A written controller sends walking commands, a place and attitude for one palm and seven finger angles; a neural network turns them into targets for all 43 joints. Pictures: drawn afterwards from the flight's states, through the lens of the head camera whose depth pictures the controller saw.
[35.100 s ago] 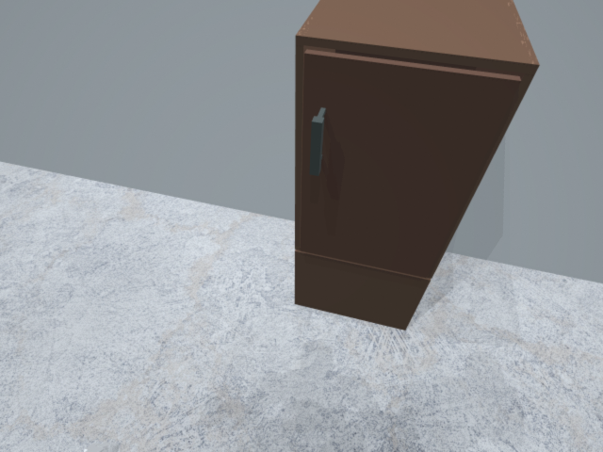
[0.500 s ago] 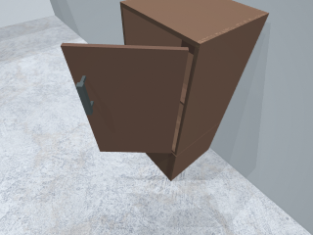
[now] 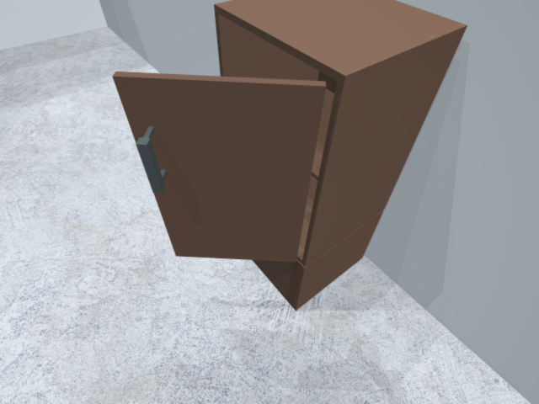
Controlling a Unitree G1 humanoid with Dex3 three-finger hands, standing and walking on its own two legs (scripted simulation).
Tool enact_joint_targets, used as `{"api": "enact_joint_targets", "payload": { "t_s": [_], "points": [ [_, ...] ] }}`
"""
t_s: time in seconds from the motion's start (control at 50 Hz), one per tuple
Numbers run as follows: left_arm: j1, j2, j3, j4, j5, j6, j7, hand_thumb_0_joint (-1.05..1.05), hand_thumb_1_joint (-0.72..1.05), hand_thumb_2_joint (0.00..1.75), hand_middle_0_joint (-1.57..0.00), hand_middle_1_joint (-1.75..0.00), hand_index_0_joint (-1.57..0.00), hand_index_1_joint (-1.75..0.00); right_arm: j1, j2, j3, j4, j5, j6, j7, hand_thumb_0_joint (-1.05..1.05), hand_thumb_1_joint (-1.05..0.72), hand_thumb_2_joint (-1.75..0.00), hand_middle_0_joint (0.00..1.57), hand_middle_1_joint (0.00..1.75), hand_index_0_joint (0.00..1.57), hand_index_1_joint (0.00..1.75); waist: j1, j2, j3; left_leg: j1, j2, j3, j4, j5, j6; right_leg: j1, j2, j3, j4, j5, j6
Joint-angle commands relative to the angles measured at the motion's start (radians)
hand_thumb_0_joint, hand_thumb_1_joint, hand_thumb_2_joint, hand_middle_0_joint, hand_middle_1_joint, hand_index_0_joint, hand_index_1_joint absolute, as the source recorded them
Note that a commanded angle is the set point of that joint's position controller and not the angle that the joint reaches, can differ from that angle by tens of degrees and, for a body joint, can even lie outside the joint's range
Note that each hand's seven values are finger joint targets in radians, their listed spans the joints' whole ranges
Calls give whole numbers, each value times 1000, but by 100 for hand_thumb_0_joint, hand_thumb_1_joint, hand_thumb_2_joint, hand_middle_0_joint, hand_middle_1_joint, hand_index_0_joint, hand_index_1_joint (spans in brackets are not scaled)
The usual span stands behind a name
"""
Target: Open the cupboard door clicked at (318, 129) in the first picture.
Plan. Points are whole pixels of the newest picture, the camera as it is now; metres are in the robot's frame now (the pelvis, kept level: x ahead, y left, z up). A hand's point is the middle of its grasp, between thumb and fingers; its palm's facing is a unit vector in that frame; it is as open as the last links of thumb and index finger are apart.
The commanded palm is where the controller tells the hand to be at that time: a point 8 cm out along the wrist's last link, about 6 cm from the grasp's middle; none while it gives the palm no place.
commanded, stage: look again from close up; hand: left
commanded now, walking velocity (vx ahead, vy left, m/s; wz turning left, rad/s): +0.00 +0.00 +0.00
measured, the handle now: (154, 160) +0.56 +0.28 +0.02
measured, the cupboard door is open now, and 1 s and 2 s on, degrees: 49 49 49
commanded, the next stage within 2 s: raise the hand with hooked fingers in 0.54 s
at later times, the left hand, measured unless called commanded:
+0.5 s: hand out of the picture +0.01 +0.21 -0.17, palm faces +0.02 -0.97 -0.23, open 7.3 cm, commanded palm none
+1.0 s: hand (140, 362) +0.18 +0.20 -0.03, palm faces -0.01 -1.00 +0.00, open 8.2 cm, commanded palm +0.13 +0.28 -0.05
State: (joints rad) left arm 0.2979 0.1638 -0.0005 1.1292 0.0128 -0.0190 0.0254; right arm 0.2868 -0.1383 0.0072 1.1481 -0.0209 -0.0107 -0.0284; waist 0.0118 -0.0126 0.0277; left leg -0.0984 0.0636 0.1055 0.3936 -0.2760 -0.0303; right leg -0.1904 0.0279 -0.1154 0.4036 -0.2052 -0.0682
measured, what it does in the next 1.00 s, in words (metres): lowers itself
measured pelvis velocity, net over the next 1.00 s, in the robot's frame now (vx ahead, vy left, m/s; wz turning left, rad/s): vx -0.02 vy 0.02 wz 0.01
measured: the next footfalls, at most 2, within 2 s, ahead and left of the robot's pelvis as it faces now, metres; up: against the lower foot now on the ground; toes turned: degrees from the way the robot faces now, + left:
none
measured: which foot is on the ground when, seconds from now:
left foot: down 0.00-1.00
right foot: down 0.00-1.00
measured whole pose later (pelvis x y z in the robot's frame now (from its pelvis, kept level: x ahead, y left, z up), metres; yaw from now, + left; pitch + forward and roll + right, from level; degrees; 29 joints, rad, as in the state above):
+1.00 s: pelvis -0.02 +0.02 -0.07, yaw +0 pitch +11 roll +1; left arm 0.36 0.17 0.15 0.17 -0.24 -0.57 -0.32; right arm 0.14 -0.30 -0.10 0.52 0.01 -0.29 0.01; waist 0.00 -0.05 -0.14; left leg -0.66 0.02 0.08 0.99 -0.50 0.02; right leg -0.75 -0.05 -0.10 0.99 -0.43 -0.04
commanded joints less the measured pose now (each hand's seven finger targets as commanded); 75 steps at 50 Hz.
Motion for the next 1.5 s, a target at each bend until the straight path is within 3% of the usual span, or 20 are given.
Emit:
{"api": "enact_joint_targets", "payload": {
  "t_s": [0.0, 0.02, 0.06, 0.16, 0.6, 0.62, 0.64, 0.66, 0.68, 0.7, 0.72, 0.76, 0.82, 0.86, 0.9, 1.0, 1.06, 1.18, 1.32, 1.48],
  "points": [
    [46, 100, 13, -37, -3, -15, 10, 0, 90, 90, -20, -30, -20, -30, 78, -85, -9, -19, 5, -12, -7, 0, -90, -90, 20, 30, 20, 30, -8, 10, 40, -79, 57, -63, -66, 66, 44, 7, -151, 172, -98, 87, 19],
    [126, 100, 14, 8, 4, -28, 52, 0, 90, 90, -20, -30, -20, -30, -23, -127, -27, -74, 13, -20, 0, 0, -90, -90, 20, 30, 20, 30, 20, 88, 81, -167, 60, 11, 143, 23, 11, 0, -221, 223, -47, 573, 100],
    [60, 145, 20, -53, 3, -43, 36, 0, 90, 90, -20, -30, -20, -30, 93, -50, -20, -100, 17, -3, 5, 0, -90, -90, 20, 30, 20, 30, -52, 60, -97, -100, 23, -62, 143, -104, 24, 7, -274, 280, -79, 192, -36],
    [19, 63, 5, -51, -3, -24, 14, 0, 90, 90, -20, -30, -20, -30, 125, -69, -10, -107, 4, -19, 0, 0, -90, -90, 20, 30, 20, 30, -33, 34, 63, -166, 56, -116, -11, 61, 63, -52, -141, 157, -7, 17, 0],
    [42, 48, 9, -31, -5, -13, 13, 0, 90, 90, -20, -30, -20, -30, 129, -74, 0, -33, 4, -34, -8, 0, -90, -90, 20, 30, 20, 30, -13, 28, 46, -120, 56, -113, -84, 118, 73, 2, -137, 146, 29, 111, 19],
    [142, 94, 10, 11, 2, -18, 53, 0, 90, 90, -20, -30, -20, -30, 2, -123, -17, -104, 18, -31, 3, 0, -90, -90, 20, 30, 20, 30, 40, -170, 69, -192, 87, -63, 130, 190, 44, 1, -191, 177, 39, 511, 44],
    [-639, 326, 119, -1499, -199, -244, 31, 0, 88, 89, -20, -32, -20, -32, -6, -310, -34, -464, 66, -187, -44, 0, -90, -90, 20, 30, 20, 30, -100, 38, -436, 13, -51, -110, 16, 215, 62, 83, -90, 162, 84, 287, 40],
    [-240, 250, 96, -1285, -120, -194, 79, 0, 85, 88, -20, -33, -20, -33, -102, -228, -19, -417, 57, -271, -72, 0, -90, -90, 20, 30, 20, 30, -13, 240, -433, 18, -46, -79, 9, 284, 57, 76, -48, 143, 115, 118, 7],
    [26, 56, 4, -1134, -144, -60, 112, 0, 83, 87, -21, -34, -21, -34, -89, -183, -29, -418, 69, -302, -58, 0, -90, -90, 20, 30, 20, 30, -26, 269, -225, -96, -37, -100, -10, 213, 10, -33, -52, 87, 112, 9, 19],
    [36, -28, -39, -1098, -174, -43, 99, 0, 81, 86, -21, -36, -21, -36, -68, -187, -26, -385, 80, -314, -59, 0, -90, -90, 20, 30, 20, 30, -41, 125, -76, -159, -37, -110, 1, 139, 20, -93, -49, 54, 91, 4, 38],
    [-24, 24, 5, -1140, -188, -86, 87, 0, 78, 85, -21, -37, -21, -37, -93, -226, -39, -439, 74, -334, -55, 0, -90, -90, 20, 30, 20, 30, -63, 41, 28, -221, -45, -136, 37, 49, 40, -167, -50, 48, 76, -55, 47],
    [4, 63, 79, -1102, -181, -198, 36, 0, 74, 83, -21, -40, -21, -40, -72, -246, -62, -498, 40, -355, -44, 0, -90, -90, 20, 30, 20, 30, -72, -132, -23, -301, -63, -133, 137, -10, 51, -266, -47, 21, 119, -154, 55],
    [274, -14, 114, -945, -223, -395, -122, 0, 67, 80, -22, -45, -22, -45, -109, -221, -85, -604, 29, -368, 2, 0, -90, -90, 20, 30, 20, 30, 26, -192, -84, -470, -82, -102, 288, -8, 28, -339, -44, 23, 278, -185, 40],
    [320, 6, 157, -942, -260, -555, -251, 0, 62, 78, -22, -48, -22, -48, -134, -226, -103, -654, 26, -359, 33, 0, -90, -90, 20, 30, 20, 30, 45, -186, -138, -592, -97, -87, 404, 6, 19, -356, -46, 48, 390, -98, 31],
    [327, 96, 236, -956, -267, -647, -364, 0, 57, 76, -22, -51, -22, -51, -152, -243, -118, -718, 28, -338, 58, 0, -90, -90, 20, 30, 20, 30, 67, -56, -215, -644, -110, -68, 495, 52, 19, -354, -61, 87, 484, 9, 16],
    [102, 169, 270, -1234, -316, -510, -365, 0, 46, 71, -23, -58, -23, -58, -171, -247, -104, -853, 49, -266, 24, 0, -90, -90, 20, 30, 20, 30, 33, 25, -299, -703, -107, -67, 551, -37, 45, -403, -54, 156, 478, -144, 36],
    [48, 189, 291, -1435, -292, -525, -294, 0, 39, 68, -24, -63, -24, -63, -84, -216, -96, -830, 38, -251, 11, 0, -90, -90, 20, 30, 20, 30, 3, 136, -408, -610, -75, -99, 579, 108, 51, -382, -37, 123, 525, 55, 35],
    [-88, 207, 233, -1346, -295, -512, -367, 0, 25, 62, -25, -72, -25, -72, -73, -243, -55, -751, 36, -270, -13, 0, -90, -90, 20, 30, 20, 30, -77, 119, -317, -645, -51, -144, 612, 42, 56, -487, -14, 93, 519, -40, 35],
    [33, 269, 365, -1260, -360, -330, -415, 0, 8, 55, -26, -82, -26, -82, -105, -229, -45, -768, 56, -273, -21, 0, -90, -90, 20, 30, 20, 30, 11, 52, -439, -630, -64, -145, 511, 95, 51, -293, -34, 77, 467, -11, 48],
    [-16, 271, 375, -1231, -353, -402, -345, 0, -10, 47, -27, -94, -27, -94, -82, -243, -49, -755, 50, -289, -16, 0, -90, -90, 20, 30, 20, 30, -1, 14, -302, -633, -64, -140, 448, 24, 45, -348, -34, 60, 427, -121, 44]
  ]
}}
